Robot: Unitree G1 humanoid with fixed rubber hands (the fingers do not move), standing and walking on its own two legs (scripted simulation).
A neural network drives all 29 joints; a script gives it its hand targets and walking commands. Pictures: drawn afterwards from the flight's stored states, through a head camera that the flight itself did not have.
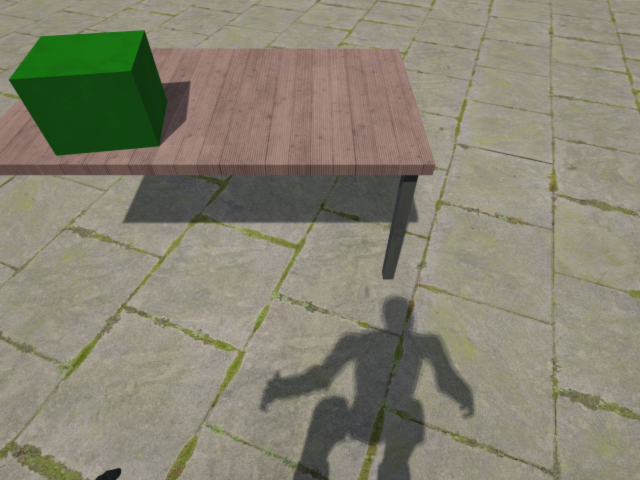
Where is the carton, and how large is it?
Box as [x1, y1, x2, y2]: [9, 30, 166, 155]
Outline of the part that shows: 144,30 41,36 9,79 10,82 56,155 158,145 166,99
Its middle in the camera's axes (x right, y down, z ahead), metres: -0.63 -0.42 +1.10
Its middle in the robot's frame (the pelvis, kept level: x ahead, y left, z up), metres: +1.09 +0.66 -0.09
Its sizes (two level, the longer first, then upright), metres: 0.279 0.254 0.220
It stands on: a table, 0.58 m high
